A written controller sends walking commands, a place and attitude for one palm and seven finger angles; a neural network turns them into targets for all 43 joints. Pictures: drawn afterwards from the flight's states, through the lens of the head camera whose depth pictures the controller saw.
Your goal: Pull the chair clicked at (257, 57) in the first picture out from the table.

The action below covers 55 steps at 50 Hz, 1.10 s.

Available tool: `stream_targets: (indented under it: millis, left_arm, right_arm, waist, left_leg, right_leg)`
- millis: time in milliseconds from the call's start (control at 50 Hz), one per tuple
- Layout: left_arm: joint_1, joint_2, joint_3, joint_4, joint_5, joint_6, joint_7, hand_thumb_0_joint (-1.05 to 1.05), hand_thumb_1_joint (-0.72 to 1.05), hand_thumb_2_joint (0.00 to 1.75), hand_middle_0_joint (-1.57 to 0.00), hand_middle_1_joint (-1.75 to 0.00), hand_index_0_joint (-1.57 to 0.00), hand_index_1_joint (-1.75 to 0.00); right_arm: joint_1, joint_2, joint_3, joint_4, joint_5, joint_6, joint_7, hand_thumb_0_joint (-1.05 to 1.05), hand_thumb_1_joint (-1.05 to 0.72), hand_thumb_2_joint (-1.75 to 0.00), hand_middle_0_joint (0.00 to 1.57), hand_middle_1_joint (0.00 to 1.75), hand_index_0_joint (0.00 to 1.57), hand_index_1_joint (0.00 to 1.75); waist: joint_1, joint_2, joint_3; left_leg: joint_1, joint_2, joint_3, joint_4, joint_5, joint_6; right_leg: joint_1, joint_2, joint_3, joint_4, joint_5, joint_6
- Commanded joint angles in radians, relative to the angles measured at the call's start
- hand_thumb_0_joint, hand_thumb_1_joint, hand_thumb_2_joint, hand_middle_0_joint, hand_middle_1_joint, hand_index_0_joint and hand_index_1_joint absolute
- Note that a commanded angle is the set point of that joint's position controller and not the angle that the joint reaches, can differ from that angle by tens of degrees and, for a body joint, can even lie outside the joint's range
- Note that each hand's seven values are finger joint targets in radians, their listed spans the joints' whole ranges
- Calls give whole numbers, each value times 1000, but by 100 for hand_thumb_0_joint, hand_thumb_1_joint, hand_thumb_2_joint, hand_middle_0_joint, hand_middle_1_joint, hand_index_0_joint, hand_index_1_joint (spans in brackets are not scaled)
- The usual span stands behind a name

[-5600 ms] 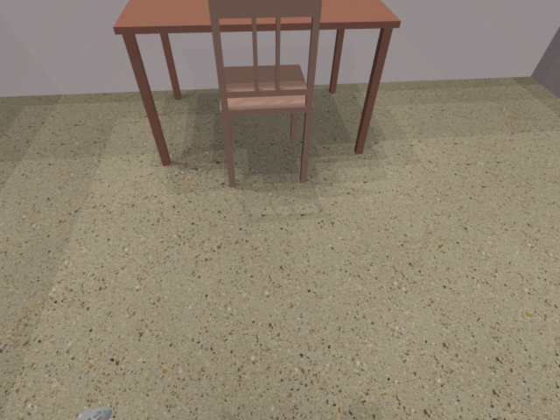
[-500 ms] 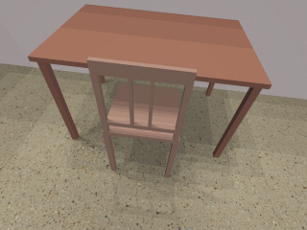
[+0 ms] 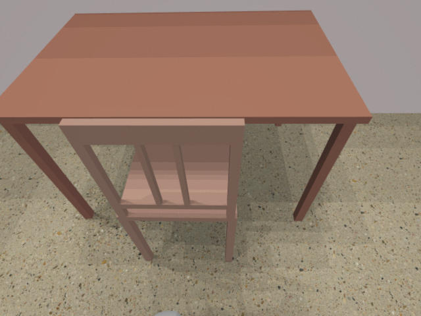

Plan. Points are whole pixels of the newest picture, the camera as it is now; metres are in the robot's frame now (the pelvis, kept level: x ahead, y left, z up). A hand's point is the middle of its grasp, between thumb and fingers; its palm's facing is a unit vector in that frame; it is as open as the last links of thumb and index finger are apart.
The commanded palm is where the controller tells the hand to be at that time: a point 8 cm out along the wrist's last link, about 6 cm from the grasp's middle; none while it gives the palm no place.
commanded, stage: come to a stop and stand still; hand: left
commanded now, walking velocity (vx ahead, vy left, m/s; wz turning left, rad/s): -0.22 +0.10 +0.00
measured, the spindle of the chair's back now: (150, 176) +0.47 +0.18 -0.09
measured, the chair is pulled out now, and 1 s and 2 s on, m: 0.00 0.00 0.00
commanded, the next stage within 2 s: look again from close up in 1.36 s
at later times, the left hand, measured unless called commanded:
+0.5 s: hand out of the picture +0.01 +0.22 -0.18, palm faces +0.01 -0.98 -0.22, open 7.4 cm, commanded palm none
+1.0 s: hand out of the picture -0.01 +0.18 -0.18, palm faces +0.02 -0.99 -0.16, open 7.4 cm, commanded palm none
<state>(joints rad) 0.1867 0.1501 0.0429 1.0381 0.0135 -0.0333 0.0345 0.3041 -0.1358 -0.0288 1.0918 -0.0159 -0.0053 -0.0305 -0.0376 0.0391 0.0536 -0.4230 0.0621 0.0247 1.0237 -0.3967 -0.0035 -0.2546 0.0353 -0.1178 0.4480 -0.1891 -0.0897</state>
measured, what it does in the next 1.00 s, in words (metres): steps on the spot: left foot, then right foot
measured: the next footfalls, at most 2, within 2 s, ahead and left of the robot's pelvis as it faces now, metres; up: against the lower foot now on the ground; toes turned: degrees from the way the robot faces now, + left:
left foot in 0.22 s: +0.07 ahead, +0.15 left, +0.00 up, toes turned +0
right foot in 0.58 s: -0.04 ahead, -0.09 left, +0.00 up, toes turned -5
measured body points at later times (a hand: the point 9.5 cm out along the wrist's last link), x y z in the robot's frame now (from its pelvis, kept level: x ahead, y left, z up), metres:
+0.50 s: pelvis +0.00 +0.03 +0.00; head +0.03 +0.04 +0.45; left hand +0.01 +0.28 -0.16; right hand +0.06 -0.19 -0.15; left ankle +0.05 +0.15 -0.74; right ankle -0.07 -0.09 -0.71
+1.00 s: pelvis +0.00 +0.02 +0.00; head +0.02 +0.02 +0.45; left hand -0.01 +0.23 -0.17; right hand -0.04 -0.20 -0.16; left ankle +0.03 +0.15 -0.74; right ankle -0.08 -0.09 -0.74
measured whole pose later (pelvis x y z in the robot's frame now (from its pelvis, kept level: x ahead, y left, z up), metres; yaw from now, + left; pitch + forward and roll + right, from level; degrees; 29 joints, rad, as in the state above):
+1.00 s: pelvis +0.00 +0.02 +0.00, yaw -2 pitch -1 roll +1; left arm 0.29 0.12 0.02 1.13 0.01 0.01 0.03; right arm 0.31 -0.15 -0.01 1.15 -0.02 0.02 -0.03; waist 0.00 -0.02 0.06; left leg -0.24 0.02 0.03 0.48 -0.21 -0.01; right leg -0.07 -0.02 -0.04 0.46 -0.36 0.00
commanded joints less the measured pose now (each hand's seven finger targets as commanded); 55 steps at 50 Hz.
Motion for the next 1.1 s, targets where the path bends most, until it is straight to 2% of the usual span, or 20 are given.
stream_targets:
  millis: [0, 80, 140, 160, 180, 200, 220, 240, 280, 380, 460, 500, 520, 560, 580, 620, 680, 800, 960, 1080]
  left_arm:
    - [57, 123, 7, -30, 5, -7, 7, 0, 90, 90, -20, -30, -20, -30]
    - [82, 152, 22, -17, 7, 16, 8, 0, 90, 90, -20, -30, -20, -30]
    - [72, 159, 29, -20, 4, 29, 11, 0, 90, 90, -20, -30, -20, -30]
    - [67, 155, 29, -20, 0, 34, 12, 0, 90, 90, -20, -30, -20, -30]
    - [76, 137, 26, -22, -2, 38, 10, 0, 90, 90, -20, -30, -20, -30]
    - [95, 101, 19, -32, -5, 45, 12, 0, 90, 90, -20, -30, -20, -30]
    - [110, 79, 12, -29, -7, 51, 14, 0, 90, 90, -20, -30, -20, -30]
    - [100, 83, 8, -23, -5, 56, 15, 0, 90, 90, -20, -30, -20, -30]
    - [108, 101, 11, -14, -3, 73, 11, 0, 90, 90, -20, -30, -20, -30]
    - [122, 90, 12, -4, 3, 76, -1, 0, 90, 90, -20, -30, -20, -30]
    - [126, 74, 3, -3, 1, 69, -5, 0, 90, 90, -20, -30, -20, -30]
    - [181, 68, -1, 27, 1, 58, -5, 0, 90, 90, -20, -30, -20, -30]
    - [206, 82, -2, 39, 5, 50, -2, 0, 90, 90, -20, -30, -20, -30]
    - [160, 143, -9, 41, 5, 30, 3, 0, 90, 90, -20, -30, -20, -30]
    - [121, 165, -12, 30, 2, 29, 0, 0, 90, 90, -20, -30, -20, -30]
    - [118, 147, -13, 44, 0, 10, 0, 0, 90, 90, -20, -30, -20, -30]
    - [142, 130, -16, 53, -7, 4, 2, 0, 90, 90, -20, -30, -20, -30]
    - [149, 132, -1, 54, -6, 22, 8, 0, 90, 90, -20, -30, -20, -30]
    - [178, 81, -5, 72, -7, 34, 15, 0, 90, 90, -20, -30, -20, -30]
    - [184, 68, -11, 83, -5, 38, 16, 0, 90, 90, -20, -30, -20, -30]
  right_arm:
    - [112, -1, 2, 0, 13, 19, 1, 0, -90, -90, 20, 30, 20, 30]
    - [12, -41, -15, -32, 14, 29, 0, 0, -90, -90, 20, 30, 20, 30]
    - [11, -62, -21, -39, 10, 28, -1, 0, -90, -90, 20, 30, 20, 30]
    - [26, -71, -22, -33, 10, 24, -1, 0, -90, -90, 20, 30, 20, 30]
    - [22, -89, -25, -32, 8, 16, -1, 0, -90, -90, 20, 30, 20, 30]
    - [10, -134, -27, -52, 1, 8, -4, 0, -90, -90, 20, 30, 20, 30]
    - [-19, -165, -27, -67, -3, 10, -9, 0, -90, -90, 20, 30, 20, 30]
    - [-46, -161, -25, -67, -5, 9, -14, 0, -90, -90, 20, 30, 20, 30]
    - [-70, -150, -18, -78, -3, 3, -26, 0, -90, -90, 20, 30, 20, 30]
    - [-104, -177, -32, -95, -6, 13, -24, 0, -90, -90, 20, 30, 20, 30]
    - [-65, -198, -44, -73, -10, 21, -12, 0, -90, -90, 20, 30, 20, 30]
    - [-72, -188, -43, -66, -5, 23, -7, 0, -90, -90, 20, 30, 20, 30]
    - [-67, -162, -41, -64, 2, 24, -3, 0, -90, -90, 20, 30, 20, 30]
    - [-92, -73, -13, -73, 11, 25, 6, 0, -90, -90, 20, 30, 20, 30]
    - [-89, -67, -9, -70, 5, 25, 13, 0, -90, -90, 20, 30, 20, 30]
    - [-99, -73, -4, -50, -6, 17, 16, 0, -90, -90, 20, 30, 20, 30]
    - [-42, -90, 0, -10, 0, 5, 11, 0, -90, -90, 20, 30, 20, 30]
    - [-4, -95, 1, 8, 0, 18, 5, 0, -90, -90, 20, 30, 20, 30]
    - [41, -109, 2, 20, 5, -4, -11, 0, -90, -90, 20, 30, 20, 30]
    - [28, -102, 1, 20, 9, -8, -16, 0, -90, -90, 20, 30, 20, 30]
  waist:
    - [16, -92, -83]
    - [51, -190, -85]
    - [34, -199, -56]
    - [22, -176, -59]
    - [31, -86, -59]
    - [45, 56, -56]
    - [59, 132, -42]
    - [56, 142, -29]
    - [56, 184, -34]
    - [45, 59, -72]
    - [18, 131, -114]
    - [43, 89, -107]
    - [50, 33, -104]
    - [29, -181, -15]
    - [22, -145, 26]
    - [33, -217, 65]
    - [36, -160, 51]
    - [41, -94, 119]
    - [52, 3, -19]
    - [56, -11, -20]
  left_leg:
    - [119, -7, 9, -199, 45, -35]
    - [116, -22, 6, -324, 34, -45]
    - [207, -26, 5, -489, 158, -41]
    - [266, -10, 0, -577, 264, -33]
    - [314, 38, -26, -600, 427, -13]
    - [292, 162, -153, -640, 649, 44]
    - [213, 243, -195, -692, 719, 106]
    - [182, 258, -209, -731, 709, 143]
    - [166, 266, -220, -752, 708, 184]
    - [261, 234, -167, -719, 575, 182]
    - [309, 213, -191, -736, 379, 156]
    - [243, 165, -160, -704, 232, 112]
    - [202, 110, -119, -658, 161, 68]
    - [144, -9, -10, -564, 64, -13]
    - [184, -15, -4, -562, 73, -18]
    - [176, -13, -7, -539, 169, -18]
    - [201, -10, -11, -561, 270, -13]
    - [211, -2, -16, -542, 251, -14]
    - [278, 41, -84, -596, 475, 31]
    - [286, 49, -104, -618, 520, 46]
  right_leg:
    - [-10, -272, 173, -142, 579, -99]
    - [62, -288, 207, -98, 544, -102]
    - [22, -262, 199, -43, 467, -60]
    - [-4, -245, 194, -8, 393, -31]
    - [-37, -190, 159, 33, 282, 10]
    - [-62, -116, 116, 88, 101, 55]
    - [-12, -71, 69, 154, -107, 80]
    - [-9, -55, 76, 244, -259, 86]
    - [-38, -57, 135, 402, -349, 90]
    - [-104, -60, 131, 438, -302, 112]
    - [-37, -60, 92, 212, -287, 108]
    - [87, -52, 70, -1, -134, 102]
    - [150, -71, 97, -125, -62, 95]
    - [51, -239, 298, -248, -149, 28]
    - [-39, -276, 303, -286, -238, 5]
    - [-33, -247, 299, -264, -26, -1]
    - [46, -220, 230, -198, 157, 14]
    - [-14, -234, 234, -213, -12, 5]
    - [90, -141, 140, -59, 54, 56]
    - [106, -130, 120, -72, 34, 72]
